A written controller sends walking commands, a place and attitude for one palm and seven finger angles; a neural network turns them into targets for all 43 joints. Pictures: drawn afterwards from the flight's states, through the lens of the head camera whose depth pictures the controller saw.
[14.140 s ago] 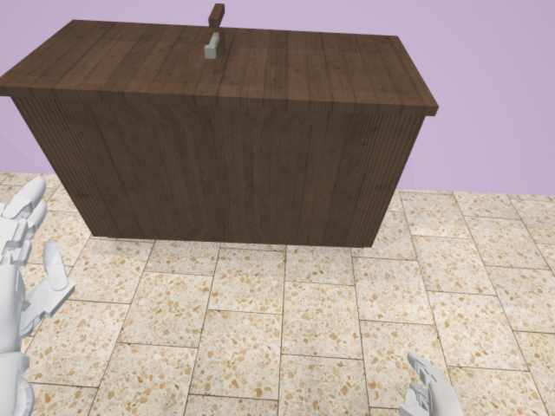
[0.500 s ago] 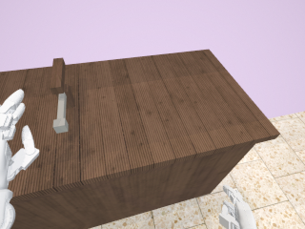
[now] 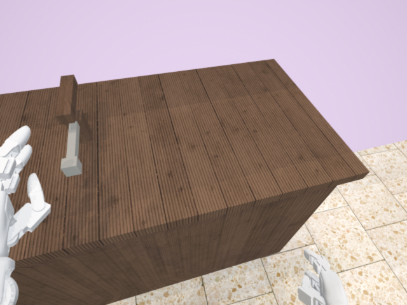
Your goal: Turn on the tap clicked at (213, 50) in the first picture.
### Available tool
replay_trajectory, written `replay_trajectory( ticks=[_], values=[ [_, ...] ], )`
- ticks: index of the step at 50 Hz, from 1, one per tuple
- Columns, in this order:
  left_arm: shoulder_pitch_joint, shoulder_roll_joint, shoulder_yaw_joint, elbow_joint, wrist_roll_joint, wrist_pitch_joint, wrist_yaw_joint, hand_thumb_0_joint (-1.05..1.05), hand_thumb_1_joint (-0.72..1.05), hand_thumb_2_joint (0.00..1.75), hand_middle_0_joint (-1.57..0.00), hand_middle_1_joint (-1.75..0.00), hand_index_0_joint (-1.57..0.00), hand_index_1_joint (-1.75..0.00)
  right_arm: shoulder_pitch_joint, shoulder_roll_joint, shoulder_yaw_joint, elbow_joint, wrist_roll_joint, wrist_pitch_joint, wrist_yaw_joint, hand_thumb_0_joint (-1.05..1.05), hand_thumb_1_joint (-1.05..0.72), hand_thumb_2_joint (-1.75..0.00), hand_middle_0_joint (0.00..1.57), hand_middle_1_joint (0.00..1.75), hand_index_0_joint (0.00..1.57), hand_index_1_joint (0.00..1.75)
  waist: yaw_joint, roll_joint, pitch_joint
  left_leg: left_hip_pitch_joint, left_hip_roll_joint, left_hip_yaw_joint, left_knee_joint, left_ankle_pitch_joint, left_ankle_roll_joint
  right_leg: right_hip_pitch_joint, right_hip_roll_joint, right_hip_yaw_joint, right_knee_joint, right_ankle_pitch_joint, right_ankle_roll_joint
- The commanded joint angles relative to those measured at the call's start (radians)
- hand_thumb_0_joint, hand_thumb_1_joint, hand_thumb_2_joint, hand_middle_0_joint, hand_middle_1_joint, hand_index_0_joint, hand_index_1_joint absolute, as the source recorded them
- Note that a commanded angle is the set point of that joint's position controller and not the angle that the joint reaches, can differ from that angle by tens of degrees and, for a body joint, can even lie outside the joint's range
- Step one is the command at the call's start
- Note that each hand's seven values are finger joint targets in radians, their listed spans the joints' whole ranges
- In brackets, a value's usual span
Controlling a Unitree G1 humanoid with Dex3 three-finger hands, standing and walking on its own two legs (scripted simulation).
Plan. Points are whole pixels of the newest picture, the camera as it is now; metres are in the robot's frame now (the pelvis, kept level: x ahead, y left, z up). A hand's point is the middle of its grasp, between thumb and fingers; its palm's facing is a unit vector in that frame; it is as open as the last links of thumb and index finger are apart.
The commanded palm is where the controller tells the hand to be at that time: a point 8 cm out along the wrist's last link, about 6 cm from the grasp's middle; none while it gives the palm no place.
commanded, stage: come to a stop and stand still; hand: left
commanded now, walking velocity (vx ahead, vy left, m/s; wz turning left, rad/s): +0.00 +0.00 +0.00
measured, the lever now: (71, 166) +0.34 +0.29 +0.07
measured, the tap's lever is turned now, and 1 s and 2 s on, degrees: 0 0 0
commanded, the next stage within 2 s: look again from close up in 0.60 s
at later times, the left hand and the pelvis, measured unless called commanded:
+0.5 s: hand (12, 189) +0.23 +0.30 +0.16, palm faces +0.40 -0.83 -0.39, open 7.4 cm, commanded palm +0.17 +0.32 +0.17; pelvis +0.01 +0.04 +0.00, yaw +0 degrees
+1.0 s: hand (18, 199) +0.22 +0.29 +0.15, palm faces +0.39 -0.84 -0.38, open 7.4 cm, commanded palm +0.16 +0.32 +0.17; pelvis +0.00 +0.03 +0.00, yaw +1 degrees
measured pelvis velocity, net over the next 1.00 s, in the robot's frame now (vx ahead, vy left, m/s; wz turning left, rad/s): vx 0.00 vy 0.03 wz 0.01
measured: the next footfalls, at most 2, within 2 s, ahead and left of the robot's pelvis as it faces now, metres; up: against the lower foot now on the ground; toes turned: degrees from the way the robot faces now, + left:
none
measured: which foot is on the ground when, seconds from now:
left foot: down 0.00-1.00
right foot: down 0.00-1.00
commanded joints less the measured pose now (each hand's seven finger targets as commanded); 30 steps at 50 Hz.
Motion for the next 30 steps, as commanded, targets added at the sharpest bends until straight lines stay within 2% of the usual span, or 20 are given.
replay_trajectory(
  ticks=[1, 2, 3, 4, 5, 8, 9, 11, 12, 13, 14, 15, 16, 18, 19, 22, 24, 28, 29, 30],
  values=[
    [-1.038, 0.947, 0.689, -0.387, 0.129, -0.169, 0.01, 0.0, 0.9, 0.9, -0.2, -0.3, -0.2, -0.3, 0.002, -0.135, -0.063, -0.145, -0.055, -0.101, -0.006, 0.0, -0.9, -0.9, 0.2, 0.3, 0.2, 0.3, 0.044, -0.159, -0.013, -0.017, 0.038, -0.021, 0.08, 0.079, 0.014, -0.19, -0.144, 0.157, -0.177, 0.243, -0.003],
    [-0.489, 0.33, 0.27, 0.158, 0.055, -0.131, -0.025, 0.0, 0.9, 0.9, -0.2, -0.3, -0.2, -0.3, -0.044, -0.024, -0.013, -0.076, -0.025, -0.103, -0.001, 0.0, -0.9, -0.9, 0.2, 0.3, 0.2, 0.3, 0.003, -0.175, -0.179, 0.102, -0.055, -0.034, 0.009, 0.135, 0.01, -0.101, -0.161, 0.151, -0.051, 0.291, -0.08],
    [-0.297, 0.149, 0.13, 0.129, 0.015, -0.112, -0.028, 0.0, 0.9, 0.9, -0.2, -0.3, -0.2, -0.3, -0.052, -0.096, -0.062, -0.146, 0.012, -0.113, 0.014, 0.0, -0.9, -0.9, 0.2, 0.3, 0.2, 0.3, 0.034, 0.077, -0.222, 0.216, -0.009, -0.004, -0.034, 0.211, 0.005, -0.064, -0.13, 0.126, 0.034, 0.309, -0.077],
    [-0.286, 0.156, 0.108, 0.036, 0.022, -0.127, -0.03, 0.0, 0.9, 0.9, -0.2, -0.3, -0.2, -0.3, -0.029, -0.115, -0.068, -0.157, 0.007, -0.115, 0.022, 0.0, -0.9, -0.9, 0.2, 0.3, 0.2, 0.3, 0.027, 0.133, -0.251, 0.219, 0.019, 0.012, -0.015, 0.215, 0.015, -0.068, -0.104, 0.121, 0.036, 0.259, -0.048],
    [-0.221, 0.142, 0.085, -0.038, 0.016, -0.132, -0.032, 0.0, 0.9, 0.9, -0.2, -0.3, -0.2, -0.3, -0.038, -0.116, -0.067, -0.16, 0.006, -0.116, 0.039, 0.0, -0.9, -0.9, 0.2, 0.3, 0.2, 0.3, 0.027, 0.136, -0.245, 0.205, 0.033, -0.009, -0.03, 0.216, 0.024, -0.046, -0.093, 0.098, 0.042, 0.223, -0.028],
    [-0.081, 0.117, 0.058, -0.125, 0.013, -0.127, -0.026, 0.0, 0.9, 0.9, -0.2, -0.3, -0.2, -0.3, -0.093, -0.105, -0.049, -0.17, 0.011, -0.125, 0.064, 0.0, -0.9, -0.9, 0.2, 0.3, 0.2, 0.3, 0.033, 0.02, -0.19, 0.113, 0.043, -0.033, -0.071, 0.093, 0.023, -0.023, -0.069, 0.046, 0.022, 0.123, -0.018],
    [-0.074, 0.149, 0.085, -0.148, 0.02, -0.126, -0.022, 0.0, 0.9, 0.9, -0.2, -0.3, -0.2, -0.3, -0.088, -0.116, -0.053, -0.18, 0.005, -0.122, 0.061, 0.0, -0.9, -0.9, 0.2, 0.3, 0.2, 0.3, 0.03, -0.023, -0.163, 0.079, 0.042, -0.038, -0.081, 0.027, 0.022, -0.027, -0.068, 0.044, 0.003, 0.09, -0.016],
    [-0.084, 0.202, 0.153, -0.172, 0.018, -0.137, -0.016, 0.0, 0.9, 0.9, -0.2, -0.3, -0.2, -0.3, -0.091, -0.116, -0.049, -0.181, -0.004, -0.12, 0.048, 0.0, -0.9, -0.9, 0.2, 0.3, 0.2, 0.3, 0.021, -0.056, -0.134, 0.052, 0.028, -0.039, -0.09, -0.055, 0.017, -0.047, -0.07, 0.053, -0.032, 0.036, -0.02],
    [-0.096, 0.215, 0.177, -0.186, 0.016, -0.145, -0.014, 0.0, 0.9, 0.9, -0.2, -0.3, -0.2, -0.3, -0.088, -0.114, -0.048, -0.183, -0.006, -0.119, 0.041, 0.0, -0.9, -0.9, 0.2, 0.3, 0.2, 0.3, 0.016, -0.048, -0.127, 0.059, 0.025, -0.045, -0.099, -0.053, 0.016, -0.058, -0.067, 0.052, -0.034, 0.029, -0.022],
    [-0.117, 0.271, 0.231, -0.215, 0.017, -0.151, -0.005, 0.0, 0.9, 0.9, -0.2, -0.3, -0.2, -0.3, -0.107, -0.115, -0.041, -0.179, -0.006, -0.115, 0.035, 0.0, -0.9, -0.9, 0.2, 0.3, 0.2, 0.3, 0.018, 0.007, -0.13, 0.072, 0.033, -0.054, -0.12, -0.04, 0.016, -0.064, -0.059, 0.035, -0.016, 0.026, -0.019],
    [-0.131, 0.234, 0.208, -0.218, 0.015, -0.159, -0.007, 0.0, 0.9, 0.9, -0.2, -0.3, -0.2, -0.3, -0.098, -0.114, -0.044, -0.181, -0.01, -0.114, 0.028, 0.0, -0.9, -0.9, 0.2, 0.3, 0.2, 0.3, 0.01, 0.053, -0.141, 0.061, 0.048, -0.07, -0.139, -0.05, 0.026, -0.04, -0.056, 0.018, 0.007, 0.032, -0.018],
    [-0.149, 0.232, 0.21, -0.238, 0.012, -0.165, -0.008, 0.0, 0.9, 0.9, -0.2, -0.3, -0.2, -0.3, -0.091, -0.107, -0.041, -0.186, -0.008, -0.118, 0.024, 0.0, -0.9, -0.9, 0.2, 0.3, 0.2, 0.3, 0.009, 0.106, -0.15, 0.059, 0.059, -0.084, -0.15, -0.045, 0.032, -0.019, -0.052, 0.013, 0.027, 0.043, -0.019],
    [-0.153, 0.236, 0.214, -0.237, 0.013, -0.17, -0.007, 0.0, 0.9, 0.9, -0.2, -0.3, -0.2, -0.3, -0.085, -0.106, -0.04, -0.184, -0.009, -0.121, 0.022, 0.0, -0.9, -0.9, 0.2, 0.3, 0.2, 0.3, 0.011, 0.125, -0.165, 0.062, 0.068, -0.09, -0.152, -0.039, 0.036, -0.003, -0.051, 0.005, 0.039, 0.054, -0.018],
    [-0.153, 0.236, 0.214, -0.239, 0.016, -0.17, -0.004, 0.0, 0.9, 0.9, -0.2, -0.3, -0.2, -0.3, -0.094, -0.101, -0.033, -0.178, -0.009, -0.128, 0.022, 0.0, -0.9, -0.9, 0.2, 0.3, 0.2, 0.3, 0.014, 0.129, -0.182, 0.095, 0.072, -0.087, -0.14, 0.004, 0.035, -0.006, -0.052, -0.004, 0.04, 0.076, -0.016],
    [-0.157, 0.199, 0.182, -0.231, 0.015, -0.171, -0.007, 0.0, 0.9, 0.9, -0.2, -0.3, -0.2, -0.3, -0.075, -0.11, -0.039, -0.172, -0.012, -0.129, 0.022, 0.0, -0.9, -0.9, 0.2, 0.3, 0.2, 0.3, 0.009, 0.11, -0.182, 0.093, 0.074, -0.093, -0.133, 0.012, 0.038, -0.003, -0.053, -0.002, 0.03, 0.08, -0.017],
    [-0.138, 0.162, 0.134, -0.228, 0.022, -0.163, -0.008, 0.0, 0.9, 0.9, -0.2, -0.3, -0.2, -0.3, -0.058, -0.111, -0.043, -0.162, -0.01, -0.138, 0.03, 0.0, -0.9, -0.9, 0.2, 0.3, 0.2, 0.3, 0.003, 0.065, -0.199, 0.14, 0.065, -0.081, -0.1, 0.09, 0.029, -0.003, -0.061, 0.008, 0.004, 0.135, -0.018],
    [-0.131, 0.133, 0.104, -0.211, 0.029, -0.151, -0.008, 0.0, 0.9, 0.9, -0.2, -0.3, -0.2, -0.3, -0.057, -0.117, -0.044, -0.149, -0.011, -0.134, 0.033, 0.0, -0.9, -0.9, 0.2, 0.3, 0.2, 0.3, 0.003, 0.066, -0.197, 0.151, 0.068, -0.083, -0.097, 0.138, 0.027, -0.013, -0.054, -0.001, 0.0, 0.15, -0.013],
    [-0.145, 0.164, 0.127, -0.223, 0.038, -0.139, 0.002, 0.0, 0.9, 0.9, -0.2, -0.3, -0.2, -0.3, -0.082, -0.111, -0.041, -0.147, -0.005, -0.125, 0.033, 0.0, -0.9, -0.9, 0.2, 0.3, 0.2, 0.3, 0.004, 0.077, -0.196, 0.161, 0.068, -0.083, -0.098, 0.192, 0.012, -0.013, -0.057, -0.005, 0.008, 0.151, -0.012],
    [-0.144, 0.135, 0.099, -0.217, 0.035, -0.138, -0.003, 0.0, 0.9, 0.9, -0.2, -0.3, -0.2, -0.3, -0.069, -0.114, -0.042, -0.149, -0.01, -0.115, 0.033, 0.0, -0.9, -0.9, 0.2, 0.3, 0.2, 0.3, 0.001, 0.084, -0.19, 0.148, 0.07, -0.088, -0.102, 0.177, 0.014, -0.01, -0.056, -0.007, 0.004, 0.144, -0.014],
    [-0.159, 0.158, 0.115, -0.252, 0.033, -0.14, -0.001, 0.0, 0.9, 0.9, -0.2, -0.3, -0.2, -0.3, -0.072, -0.113, -0.045, -0.159, -0.008, -0.114, 0.032, 0.0, -0.9, -0.9, 0.2, 0.3, 0.2, 0.3, 0.0, 0.098, -0.192, 0.148, 0.072, -0.095, -0.109, 0.179, 0.008, 0.001, -0.058, -0.004, 0.009, 0.141, -0.017]
  ],
)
